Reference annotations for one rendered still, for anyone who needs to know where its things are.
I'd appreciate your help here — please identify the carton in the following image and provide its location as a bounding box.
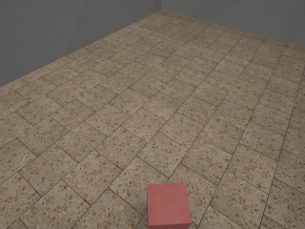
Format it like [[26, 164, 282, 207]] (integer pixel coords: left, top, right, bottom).
[[147, 182, 192, 229]]

